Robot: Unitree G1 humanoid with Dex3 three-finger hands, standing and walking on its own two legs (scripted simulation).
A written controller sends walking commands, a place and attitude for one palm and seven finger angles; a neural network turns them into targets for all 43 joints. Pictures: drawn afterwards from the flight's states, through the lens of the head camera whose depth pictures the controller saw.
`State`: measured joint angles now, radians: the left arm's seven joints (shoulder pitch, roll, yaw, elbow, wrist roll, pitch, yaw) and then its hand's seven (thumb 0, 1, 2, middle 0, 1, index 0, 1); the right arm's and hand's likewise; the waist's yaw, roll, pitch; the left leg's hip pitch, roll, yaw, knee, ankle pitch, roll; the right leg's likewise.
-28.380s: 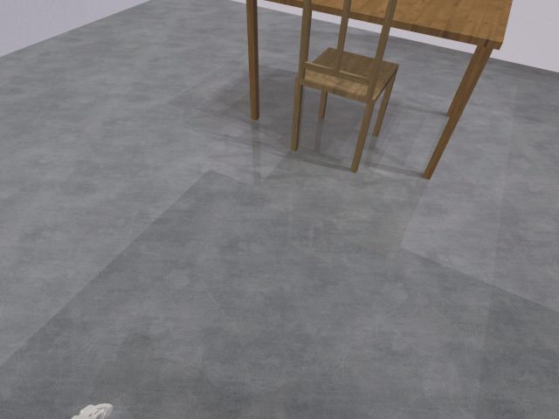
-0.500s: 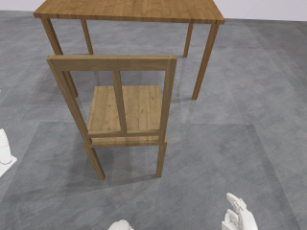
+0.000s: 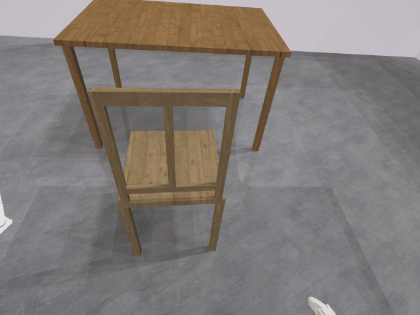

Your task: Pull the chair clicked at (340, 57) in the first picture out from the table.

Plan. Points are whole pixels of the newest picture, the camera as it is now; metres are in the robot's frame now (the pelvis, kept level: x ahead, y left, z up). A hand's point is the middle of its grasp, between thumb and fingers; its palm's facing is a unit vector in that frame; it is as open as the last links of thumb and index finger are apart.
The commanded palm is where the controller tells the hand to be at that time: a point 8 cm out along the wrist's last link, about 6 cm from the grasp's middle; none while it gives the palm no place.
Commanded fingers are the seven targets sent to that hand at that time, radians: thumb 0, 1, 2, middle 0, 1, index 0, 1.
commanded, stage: stop stepping back and stand still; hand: left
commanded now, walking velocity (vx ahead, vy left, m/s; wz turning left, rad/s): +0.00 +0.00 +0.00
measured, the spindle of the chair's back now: (170, 151) +0.60 +0.15 -0.08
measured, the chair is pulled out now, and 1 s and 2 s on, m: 0.60 0.60 0.60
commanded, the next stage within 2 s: let the arm hang, fingers relaxed in 0.02 s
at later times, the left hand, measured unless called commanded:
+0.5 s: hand out of the picture +0.05 +0.14 -0.18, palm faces +0.08 -0.98 -0.17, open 6.8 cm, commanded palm none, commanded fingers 0.00 0.90 0.90 -0.20 -0.30 -0.20 -0.30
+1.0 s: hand out of the picture -0.03 +0.11 -0.18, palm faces +0.07 -0.98 -0.17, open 7.4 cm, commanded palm none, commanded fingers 0.00 0.90 0.90 -0.20 -0.30 -0.20 -0.30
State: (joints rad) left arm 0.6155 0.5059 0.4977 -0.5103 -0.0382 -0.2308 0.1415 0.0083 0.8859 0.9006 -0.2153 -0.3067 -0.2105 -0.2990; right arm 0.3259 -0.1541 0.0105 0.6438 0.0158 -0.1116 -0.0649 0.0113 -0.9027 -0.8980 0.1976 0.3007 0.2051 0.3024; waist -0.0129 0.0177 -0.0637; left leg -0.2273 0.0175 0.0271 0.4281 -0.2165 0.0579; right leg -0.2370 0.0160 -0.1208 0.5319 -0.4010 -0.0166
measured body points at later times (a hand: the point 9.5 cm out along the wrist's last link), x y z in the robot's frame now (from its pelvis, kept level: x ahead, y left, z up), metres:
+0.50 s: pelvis -0.01 -0.04 -0.01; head +0.01 -0.02 +0.43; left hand +0.05 +0.19 -0.16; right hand +0.01 -0.27 -0.16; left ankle +0.01 +0.07 -0.75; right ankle -0.02 -0.13 -0.75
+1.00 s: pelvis -0.01 -0.05 -0.01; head +0.00 -0.06 +0.44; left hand -0.03 +0.16 -0.16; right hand -0.02 -0.25 -0.17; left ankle +0.01 +0.07 -0.75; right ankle -0.02 -0.13 -0.75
